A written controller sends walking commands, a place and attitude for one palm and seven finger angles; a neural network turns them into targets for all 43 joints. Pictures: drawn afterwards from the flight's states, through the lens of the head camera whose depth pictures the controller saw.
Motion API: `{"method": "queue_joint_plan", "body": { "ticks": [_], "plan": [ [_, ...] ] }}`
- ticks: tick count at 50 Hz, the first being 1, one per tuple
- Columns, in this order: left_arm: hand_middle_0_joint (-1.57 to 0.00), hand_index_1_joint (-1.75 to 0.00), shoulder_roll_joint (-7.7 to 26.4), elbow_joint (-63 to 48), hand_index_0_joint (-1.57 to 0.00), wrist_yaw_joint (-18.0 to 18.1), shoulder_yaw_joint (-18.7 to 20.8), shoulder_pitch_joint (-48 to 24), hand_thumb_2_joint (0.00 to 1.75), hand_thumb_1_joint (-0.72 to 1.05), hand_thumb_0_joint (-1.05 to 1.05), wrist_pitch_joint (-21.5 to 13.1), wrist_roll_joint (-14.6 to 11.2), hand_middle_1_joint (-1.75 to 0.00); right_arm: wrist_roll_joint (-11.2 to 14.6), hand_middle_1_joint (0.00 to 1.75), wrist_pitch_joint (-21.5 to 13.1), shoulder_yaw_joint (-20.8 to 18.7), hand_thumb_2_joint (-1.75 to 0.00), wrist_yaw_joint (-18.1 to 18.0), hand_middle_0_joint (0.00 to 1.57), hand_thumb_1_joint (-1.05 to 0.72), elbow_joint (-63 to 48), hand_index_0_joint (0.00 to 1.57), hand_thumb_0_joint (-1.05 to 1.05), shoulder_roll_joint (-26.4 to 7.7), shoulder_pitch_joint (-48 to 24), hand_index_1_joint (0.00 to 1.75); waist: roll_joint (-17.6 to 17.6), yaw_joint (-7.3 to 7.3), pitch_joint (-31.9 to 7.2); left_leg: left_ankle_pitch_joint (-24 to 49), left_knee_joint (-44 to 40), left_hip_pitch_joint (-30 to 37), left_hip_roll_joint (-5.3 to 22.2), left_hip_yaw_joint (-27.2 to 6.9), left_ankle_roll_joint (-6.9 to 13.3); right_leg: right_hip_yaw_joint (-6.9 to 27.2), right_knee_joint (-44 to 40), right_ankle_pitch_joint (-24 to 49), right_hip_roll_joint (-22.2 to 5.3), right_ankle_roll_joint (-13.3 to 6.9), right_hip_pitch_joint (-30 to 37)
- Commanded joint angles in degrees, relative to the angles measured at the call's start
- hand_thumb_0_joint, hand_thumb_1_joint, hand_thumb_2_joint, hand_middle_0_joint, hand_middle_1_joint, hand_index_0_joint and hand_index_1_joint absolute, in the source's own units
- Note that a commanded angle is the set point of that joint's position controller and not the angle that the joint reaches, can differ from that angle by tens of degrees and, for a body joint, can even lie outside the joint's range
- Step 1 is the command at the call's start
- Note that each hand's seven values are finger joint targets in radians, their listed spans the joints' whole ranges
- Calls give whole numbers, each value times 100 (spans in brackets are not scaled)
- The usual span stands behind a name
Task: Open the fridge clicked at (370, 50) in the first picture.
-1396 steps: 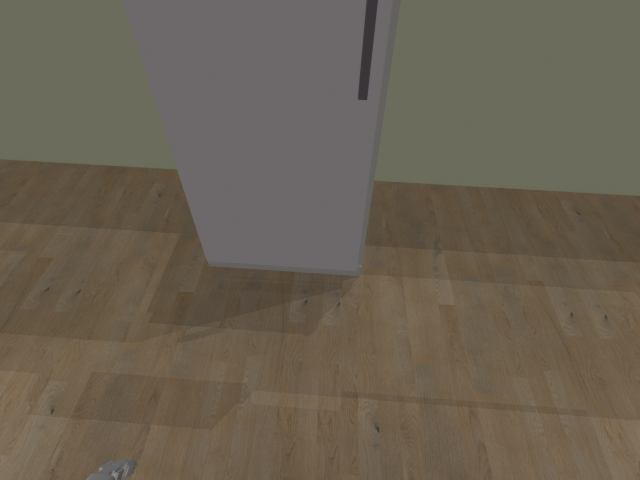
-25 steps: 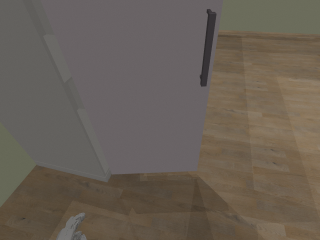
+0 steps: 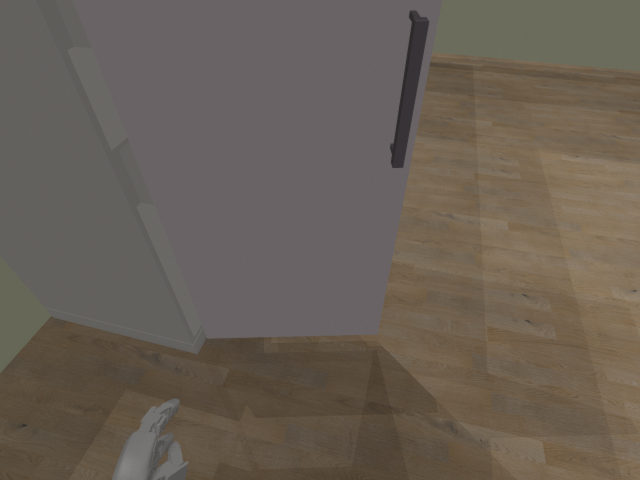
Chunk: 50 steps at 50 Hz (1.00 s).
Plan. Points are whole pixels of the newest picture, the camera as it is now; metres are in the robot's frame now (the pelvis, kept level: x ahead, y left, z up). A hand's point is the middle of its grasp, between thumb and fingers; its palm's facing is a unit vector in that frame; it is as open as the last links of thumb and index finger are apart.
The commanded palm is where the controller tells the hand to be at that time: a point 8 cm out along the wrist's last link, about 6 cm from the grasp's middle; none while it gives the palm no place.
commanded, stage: stop stepping back and stand still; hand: right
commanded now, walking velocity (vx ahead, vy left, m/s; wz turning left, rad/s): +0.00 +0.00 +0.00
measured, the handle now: (404, 96) +0.69 -0.11 +0.18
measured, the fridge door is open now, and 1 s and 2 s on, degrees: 74 74 74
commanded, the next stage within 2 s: let the arm hang, fingers relaxed in 0.34 s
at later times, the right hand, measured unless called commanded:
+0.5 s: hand (621, 373) +0.22 -0.28 +0.11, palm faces +0.32 +0.82 -0.48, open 7.4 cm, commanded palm none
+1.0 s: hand out of the picture -0.05 -0.21 -0.17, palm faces +0.04 +0.98 -0.22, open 7.3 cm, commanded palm none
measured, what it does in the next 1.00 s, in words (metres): stands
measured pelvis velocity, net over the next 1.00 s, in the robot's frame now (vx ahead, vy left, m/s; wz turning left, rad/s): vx -0.01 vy -0.01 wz -0.04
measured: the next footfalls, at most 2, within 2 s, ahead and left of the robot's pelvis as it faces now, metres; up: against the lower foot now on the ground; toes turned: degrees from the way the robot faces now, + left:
none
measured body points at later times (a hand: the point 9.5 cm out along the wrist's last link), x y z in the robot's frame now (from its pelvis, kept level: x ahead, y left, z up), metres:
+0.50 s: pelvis +0.01 -0.02 +0.00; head +0.01 -0.01 +0.45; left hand +0.18 +0.23 -0.08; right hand +0.20 -0.33 +0.14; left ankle +0.00 +0.11 -0.73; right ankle +0.05 -0.12 -0.73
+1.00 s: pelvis -0.01 -0.01 +0.01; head +0.03 -0.02 +0.45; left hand -0.02 +0.23 -0.15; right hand -0.05 -0.26 -0.15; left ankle +0.00 +0.11 -0.73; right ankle +0.05 -0.12 -0.73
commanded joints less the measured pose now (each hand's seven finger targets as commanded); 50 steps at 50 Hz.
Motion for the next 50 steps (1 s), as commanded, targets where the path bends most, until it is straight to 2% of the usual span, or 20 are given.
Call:
{"method": "queue_joint_plan", "body": {
  "ticks": [1,4,9,16,21,22,23,24,25,27,29,31,33,34,36,38,39,42,45,50],
  "plan": [
    [-20,-30,647,-957,-20,-10,180,-510,90,90,0,-373,-22,-30,42,30,-438,-735,-90,-116,20,-90,-1403,20,0,-1166,-253,30,-641,-72,-299,718,-766,416,125,-471,-39,792,-1223,-269,-486,-306,-247],
    [-20,-30,680,-944,-20,-41,223,-463,90,90,0,-366,-28,-30,138,30,-353,-586,-90,-85,20,-90,-1185,20,0,-1012,-100,30,-296,-22,-611,1408,-1040,283,377,-806,51,421,-626,758,-258,-132,289],
    [-20,-30,664,-1002,-20,2,189,-603,90,90,0,-242,-39,-30,180,30,-240,-623,-90,-75,20,-90,-1175,20,0,-1133,-190,30,-259,-38,-655,1799,-1023,227,308,-637,-32,420,-693,1376,-292,-111,541],
    [-20,-30,633,-1117,-20,32,160,-679,90,90,0,-115,-46,-30,195,30,-211,-619,-90,-78,20,-90,-1443,20,0,-1141,-75,30,-488,-58,-664,1616,-1054,357,231,-488,-68,451,-872,1354,-296,-113,482],
    [-20,-30,648,-1136,-20,43,157,-701,90,90,0,-89,-38,-30,204,30,-224,-633,-90,-99,20,-90,-1377,20,0,-1126,5,30,-549,-56,-491,1145,-1233,291,208,-512,-62,504,-1039,717,-283,-110,282],
    [-20,-30,1853,187,-20,-498,448,-1017,90,90,0,-222,-154,-30,-210,30,652,1715,-90,670,20,-90,3023,20,0,-310,-371,30,-557,209,-222,1828,-349,-330,753,-131,70,613,-131,1807,-550,-122,-77],
    [-20,-30,1665,72,-20,-511,477,-712,90,90,0,253,-181,-30,-167,30,1119,1579,-90,796,20,-90,3124,20,0,-329,-520,30,-698,122,-569,1151,-408,-411,709,-306,90,611,-319,1661,-647,-118,80],
    [-20,-30,1584,96,-20,-495,453,-638,90,90,0,365,-97,-30,-218,30,1166,1660,-90,817,20,-90,3350,20,0,-194,-674,30,-502,78,-593,561,-130,-421,512,-164,88,816,-397,1568,-767,-249,-129],
    [-20,-30,1637,23,-20,-481,371,-703,90,90,0,501,-74,-30,-193,30,1204,1704,-90,834,20,-90,3605,20,0,-275,-823,30,-348,37,-496,51,73,-325,386,-139,78,1133,-644,1216,-863,-427,-492],
    [-20,-30,1609,95,-20,-459,271,-781,90,90,0,632,16,-30,-213,30,1215,1795,-90,840,20,-90,4283,20,0,-355,-1039,30,186,-47,-429,-15,-14,-61,338,-245,103,1324,-839,759,-806,-520,-765],
    [-20,-30,1433,326,-20,-461,225,-738,90,90,0,743,54,-30,-252,30,1214,1895,-90,824,20,-90,5089,20,0,-393,-1309,30,705,-16,-391,188,-504,-115,570,-449,176,1048,-631,574,-493,-344,-607],
    [-20,-30,1192,609,-20,-460,172,-625,90,90,0,871,78,-30,-244,30,1247,2012,-90,804,20,-90,5810,20,0,-359,-1592,30,775,92,-305,41,-999,-479,871,-770,308,744,-343,278,-191,-206,-251],
    [-20,-30,993,883,-20,-442,129,-444,90,90,0,982,110,-30,-229,30,1288,2099,-90,774,20,-90,6370,20,0,-279,-1853,30,343,206,-152,-277,-1261,-853,980,-833,407,566,-253,115,-69,-128,131],
    [-20,-30,979,977,-20,-436,120,-383,90,90,0,1012,112,-30,-226,30,1298,2119,-90,763,20,-90,6584,20,0,-295,-1892,30,103,215,-68,-436,-1278,-926,881,-763,364,615,-342,147,-109,-129,219],
    [-20,-30,936,1228,-20,-401,117,-333,90,90,0,1003,120,-30,-204,30,1299,2137,-90,763,20,-90,7056,20,0,-141,-1793,30,-688,153,-16,-521,-1112,-658,626,-606,240,848,-821,-77,-290,-181,6],
    [-20,-30,915,1441,-20,-357,120,-310,90,90,0,980,111,-30,-190,30,1288,2118,-90,766,20,-90,7492,20,0,-40,-1500,30,-1055,36,-90,-267,-1039,-165,488,-495,181,930,-1133,-397,-367,-215,-289],
    [-20,-30,945,1491,-20,-332,158,-282,90,90,0,986,111,-30,-198,30,1279,2063,-90,760,20,-90,7649,20,0,-4,-1358,30,-1071,-22,-120,-227,-1098,-37,467,-451,199,963,-1161,-487,-375,-236,-313],
    [-20,-30,791,1759,-20,-296,187,-8,90,90,0,990,87,-30,-181,30,1257,2079,-90,768,20,-90,8012,20,0,109,-1247,30,-869,24,-187,-200,-1232,15,525,-480,242,910,-1143,-581,-344,-224,-245],
    [-20,-30,687,1954,-20,-279,216,217,90,90,0,1011,64,-30,-183,30,1237,2111,-90,747,20,-90,8240,20,0,219,-1185,30,-296,68,-85,-185,-1403,-143,581,-486,257,843,-1009,-361,-342,-224,-64],
    [-20,-30,608,2174,-20,-272,233,396,90,90,0,1012,54,-30,-180,30,1234,2115,-90,720,20,-90,8458,20,0,261,-1128,30,-149,71,106,-235,-1411,-247,566,-438,249,835,-1073,-307,-379,-235,-31]
  ]
}}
